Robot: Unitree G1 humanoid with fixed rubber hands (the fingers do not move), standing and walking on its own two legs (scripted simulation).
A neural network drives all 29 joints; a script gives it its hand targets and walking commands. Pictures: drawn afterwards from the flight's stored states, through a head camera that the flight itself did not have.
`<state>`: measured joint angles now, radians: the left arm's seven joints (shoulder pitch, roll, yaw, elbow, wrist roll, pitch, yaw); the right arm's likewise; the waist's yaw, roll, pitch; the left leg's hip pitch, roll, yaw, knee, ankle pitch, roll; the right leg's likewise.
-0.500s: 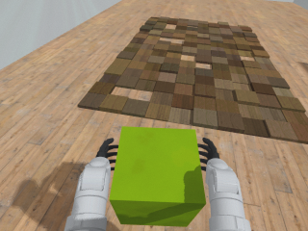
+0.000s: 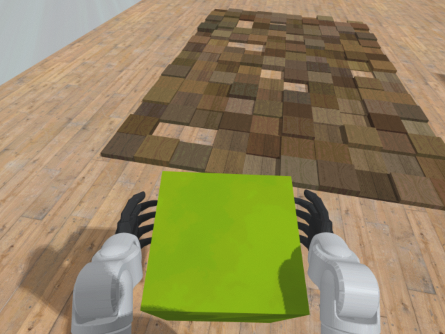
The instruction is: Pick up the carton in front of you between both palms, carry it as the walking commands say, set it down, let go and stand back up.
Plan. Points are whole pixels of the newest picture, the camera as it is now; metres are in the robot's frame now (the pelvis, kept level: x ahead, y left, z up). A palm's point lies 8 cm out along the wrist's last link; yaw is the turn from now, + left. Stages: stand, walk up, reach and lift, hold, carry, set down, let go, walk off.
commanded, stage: carry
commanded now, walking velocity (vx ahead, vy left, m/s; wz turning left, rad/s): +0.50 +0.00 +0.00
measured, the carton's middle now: (222, 255) +0.26 +0.01 +0.02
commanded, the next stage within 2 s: none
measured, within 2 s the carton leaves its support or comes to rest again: neither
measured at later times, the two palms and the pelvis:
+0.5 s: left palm (189, 144) +0.50 +0.10 +0.09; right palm (316, 144) +0.53 -0.20 +0.08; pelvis +0.28 -0.06 +0.01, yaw +2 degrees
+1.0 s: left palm (196, 75) +0.86 +0.13 +0.08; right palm (289, 81) +0.84 -0.17 +0.09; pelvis +0.62 -0.01 +0.01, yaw -3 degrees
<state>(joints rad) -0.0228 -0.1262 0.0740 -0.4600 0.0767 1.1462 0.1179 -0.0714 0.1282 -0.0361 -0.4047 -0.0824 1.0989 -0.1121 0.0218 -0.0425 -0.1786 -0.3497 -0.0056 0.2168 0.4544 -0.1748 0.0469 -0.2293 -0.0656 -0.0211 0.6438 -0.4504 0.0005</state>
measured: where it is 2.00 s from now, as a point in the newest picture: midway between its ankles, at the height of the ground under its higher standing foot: (236, 171)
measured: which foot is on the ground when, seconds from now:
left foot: down 0.00-0.36, up 0.38-0.80, down 0.82-1.00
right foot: up 0.00-0.30, down 0.32-0.86, up 0.88-1.00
